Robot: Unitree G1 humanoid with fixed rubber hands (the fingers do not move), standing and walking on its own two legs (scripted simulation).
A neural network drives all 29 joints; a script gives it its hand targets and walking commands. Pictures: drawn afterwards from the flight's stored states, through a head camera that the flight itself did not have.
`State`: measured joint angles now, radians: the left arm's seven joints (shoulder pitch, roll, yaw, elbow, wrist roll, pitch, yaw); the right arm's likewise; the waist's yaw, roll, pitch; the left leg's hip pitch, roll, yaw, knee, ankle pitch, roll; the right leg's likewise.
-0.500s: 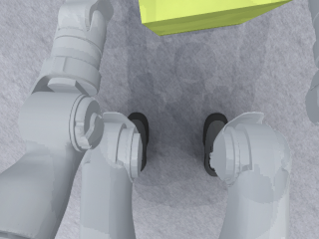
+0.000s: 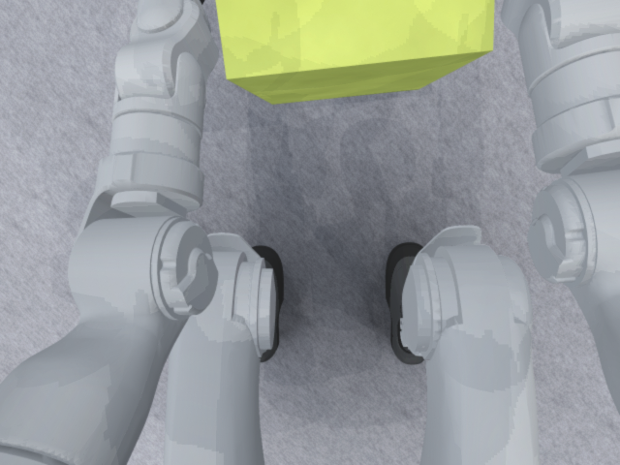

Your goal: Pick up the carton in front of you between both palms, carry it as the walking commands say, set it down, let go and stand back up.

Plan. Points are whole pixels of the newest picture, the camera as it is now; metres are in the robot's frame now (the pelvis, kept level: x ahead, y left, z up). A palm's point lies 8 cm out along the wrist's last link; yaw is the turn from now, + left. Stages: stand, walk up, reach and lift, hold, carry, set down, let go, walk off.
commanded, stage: reach and lift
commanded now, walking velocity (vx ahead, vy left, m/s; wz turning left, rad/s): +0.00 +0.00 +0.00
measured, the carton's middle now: out of the picture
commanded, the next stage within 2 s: none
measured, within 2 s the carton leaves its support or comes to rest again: neither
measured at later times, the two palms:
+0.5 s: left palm out of the picture +0.50 +0.11 +0.04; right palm out of the picture +0.50 -0.19 +0.04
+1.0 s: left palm out of the picture +0.46 +0.12 +0.20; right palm out of the picture +0.45 -0.18 +0.20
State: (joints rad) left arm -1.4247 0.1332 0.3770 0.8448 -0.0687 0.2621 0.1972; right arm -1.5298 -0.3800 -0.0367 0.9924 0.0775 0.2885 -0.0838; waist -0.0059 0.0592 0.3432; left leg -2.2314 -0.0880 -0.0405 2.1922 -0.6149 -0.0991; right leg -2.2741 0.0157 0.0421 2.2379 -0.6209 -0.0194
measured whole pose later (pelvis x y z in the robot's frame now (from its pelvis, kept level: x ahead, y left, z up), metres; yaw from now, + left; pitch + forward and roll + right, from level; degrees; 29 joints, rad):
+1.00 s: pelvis +0.02 +0.01 +0.23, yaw -5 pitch +36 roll +1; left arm -0.77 -0.12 0.50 0.58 0.23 0.39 0.05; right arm -0.83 0.03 -0.41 0.67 -0.26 0.41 -0.01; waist 0.01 0.02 -0.23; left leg -1.54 -0.05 -0.07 1.40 -0.48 -0.05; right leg -1.57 0.04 0.07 1.40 -0.46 0.02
